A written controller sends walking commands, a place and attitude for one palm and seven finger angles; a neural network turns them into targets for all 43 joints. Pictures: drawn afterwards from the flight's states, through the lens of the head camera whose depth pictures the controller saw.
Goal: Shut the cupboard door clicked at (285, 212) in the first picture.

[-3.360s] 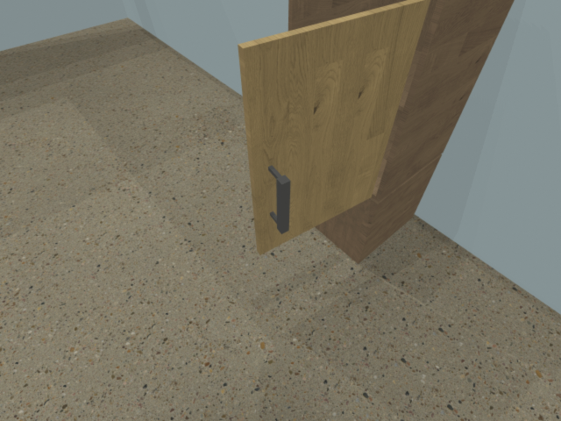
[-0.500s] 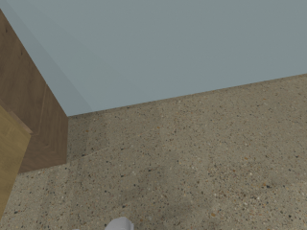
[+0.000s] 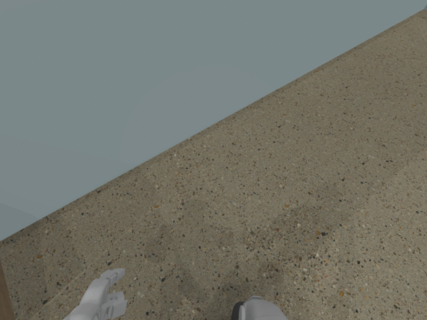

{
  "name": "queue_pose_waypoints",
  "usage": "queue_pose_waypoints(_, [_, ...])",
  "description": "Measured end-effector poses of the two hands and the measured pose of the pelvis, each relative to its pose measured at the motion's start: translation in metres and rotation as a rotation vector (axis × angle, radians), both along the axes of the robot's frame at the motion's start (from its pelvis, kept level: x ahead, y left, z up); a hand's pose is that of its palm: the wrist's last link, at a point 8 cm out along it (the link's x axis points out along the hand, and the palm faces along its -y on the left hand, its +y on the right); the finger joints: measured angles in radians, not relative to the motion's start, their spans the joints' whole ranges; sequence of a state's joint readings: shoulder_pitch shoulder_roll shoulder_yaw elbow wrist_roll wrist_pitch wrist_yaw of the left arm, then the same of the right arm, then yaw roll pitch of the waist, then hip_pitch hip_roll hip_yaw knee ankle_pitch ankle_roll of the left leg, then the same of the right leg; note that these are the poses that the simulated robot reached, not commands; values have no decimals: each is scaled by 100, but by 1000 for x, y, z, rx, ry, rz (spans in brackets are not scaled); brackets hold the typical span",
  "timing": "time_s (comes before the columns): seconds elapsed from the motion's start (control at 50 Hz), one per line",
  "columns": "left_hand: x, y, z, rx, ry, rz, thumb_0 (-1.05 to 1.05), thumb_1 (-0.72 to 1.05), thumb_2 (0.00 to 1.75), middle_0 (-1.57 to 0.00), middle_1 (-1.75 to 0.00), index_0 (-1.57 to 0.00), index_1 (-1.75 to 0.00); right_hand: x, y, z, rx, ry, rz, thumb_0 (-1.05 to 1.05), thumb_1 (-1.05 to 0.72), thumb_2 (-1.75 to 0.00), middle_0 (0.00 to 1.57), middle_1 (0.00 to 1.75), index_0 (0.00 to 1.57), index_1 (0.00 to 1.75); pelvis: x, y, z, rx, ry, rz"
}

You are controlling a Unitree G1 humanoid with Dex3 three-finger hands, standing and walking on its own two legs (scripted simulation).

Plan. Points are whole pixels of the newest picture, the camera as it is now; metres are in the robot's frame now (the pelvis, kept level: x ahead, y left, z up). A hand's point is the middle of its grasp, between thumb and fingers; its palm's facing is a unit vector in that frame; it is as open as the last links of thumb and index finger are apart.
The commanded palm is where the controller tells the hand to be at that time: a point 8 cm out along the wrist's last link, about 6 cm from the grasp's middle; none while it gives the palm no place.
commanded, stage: walk to a spot facing it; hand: left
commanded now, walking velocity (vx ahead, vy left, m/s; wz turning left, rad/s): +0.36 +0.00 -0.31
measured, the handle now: out of the picture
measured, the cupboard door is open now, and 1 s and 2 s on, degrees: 81 81 81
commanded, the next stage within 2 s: turn to face it in 0.52 s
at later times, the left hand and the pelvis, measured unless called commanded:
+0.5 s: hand (143, 288) +0.20 +0.16 -0.17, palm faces -0.01 -0.98 -0.18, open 7.3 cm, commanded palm none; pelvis +0.24 -0.02 +0.00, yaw -7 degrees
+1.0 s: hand (174, 163) +0.53 +0.11 -0.15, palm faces +0.02 -0.98 -0.20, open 7.3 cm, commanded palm none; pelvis +0.42 -0.07 +0.01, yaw +2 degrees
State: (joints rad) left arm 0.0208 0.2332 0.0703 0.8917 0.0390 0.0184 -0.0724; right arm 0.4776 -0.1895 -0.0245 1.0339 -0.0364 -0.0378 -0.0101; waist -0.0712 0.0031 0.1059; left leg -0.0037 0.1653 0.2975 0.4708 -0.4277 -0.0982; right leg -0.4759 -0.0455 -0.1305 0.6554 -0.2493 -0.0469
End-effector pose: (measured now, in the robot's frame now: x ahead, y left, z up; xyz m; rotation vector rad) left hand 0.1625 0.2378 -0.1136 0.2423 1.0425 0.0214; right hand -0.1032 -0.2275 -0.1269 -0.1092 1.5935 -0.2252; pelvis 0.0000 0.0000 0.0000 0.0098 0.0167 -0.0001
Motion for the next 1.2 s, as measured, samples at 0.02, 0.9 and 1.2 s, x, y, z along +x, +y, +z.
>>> queue_pose_waypoints(0.02, [19,-7,-2,7,-36,-12,0,91,90,-20,-30,-20,-30,1,-4,-6,12,27,-17,1,-90,-90,21,30,20,30,11,-7,-7,10,-4,-1])
queue_pose_waypoints(0.9, [342,-74,-11,25,63,57,0,93,90,-20,-30,-20,-30,425,-70,-16,7,-46,-55,1,-92,-90,20,30,20,30,394,-68,0,2,-24,-41])
queue_pose_waypoints(1.2, [344,-49,-37,-30,163,279,0,91,90,-20,-30,-20,-30,646,-77,8,-75,-370,243,0,-90,-90,20,30,19,30,454,-59,-4,-25,15,146])
